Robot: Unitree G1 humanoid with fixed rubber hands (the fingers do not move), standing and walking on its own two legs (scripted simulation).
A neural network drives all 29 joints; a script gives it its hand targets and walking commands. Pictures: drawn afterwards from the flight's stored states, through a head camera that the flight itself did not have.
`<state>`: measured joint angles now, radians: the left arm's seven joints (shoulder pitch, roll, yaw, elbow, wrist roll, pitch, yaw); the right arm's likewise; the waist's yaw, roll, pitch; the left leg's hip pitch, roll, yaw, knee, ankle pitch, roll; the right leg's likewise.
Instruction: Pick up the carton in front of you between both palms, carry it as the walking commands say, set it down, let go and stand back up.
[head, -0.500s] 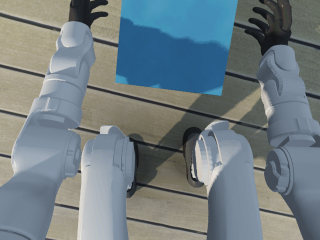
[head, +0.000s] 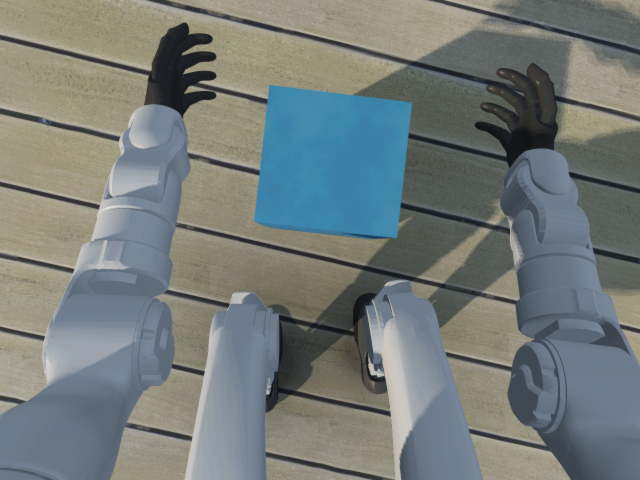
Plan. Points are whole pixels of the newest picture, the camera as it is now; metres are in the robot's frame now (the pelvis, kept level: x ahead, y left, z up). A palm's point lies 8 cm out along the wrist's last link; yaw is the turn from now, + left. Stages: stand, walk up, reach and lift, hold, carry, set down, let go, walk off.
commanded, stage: set down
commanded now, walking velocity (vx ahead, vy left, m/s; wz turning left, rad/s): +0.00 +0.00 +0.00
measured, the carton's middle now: (328, 176) +0.48 -0.03 -0.38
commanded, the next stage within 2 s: let go in 0.38 s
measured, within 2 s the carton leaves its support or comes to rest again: neither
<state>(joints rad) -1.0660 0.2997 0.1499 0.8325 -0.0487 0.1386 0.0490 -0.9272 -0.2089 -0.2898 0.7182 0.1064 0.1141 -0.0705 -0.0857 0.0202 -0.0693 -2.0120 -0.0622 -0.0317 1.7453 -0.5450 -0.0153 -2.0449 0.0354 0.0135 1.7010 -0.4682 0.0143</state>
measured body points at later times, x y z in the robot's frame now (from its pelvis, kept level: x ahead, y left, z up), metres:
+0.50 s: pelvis +0.03 +0.00 +0.14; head +0.30 -0.01 +0.50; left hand +0.52 +0.16 +0.03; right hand +0.46 -0.24 +0.03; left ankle +0.08 +0.12 -0.47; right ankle +0.11 -0.12 -0.47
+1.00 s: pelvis +0.11 -0.01 +0.25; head +0.24 +0.00 +0.68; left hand +0.37 +0.21 +0.15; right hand +0.33 -0.25 +0.16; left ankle +0.08 +0.12 -0.47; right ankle +0.11 -0.12 -0.47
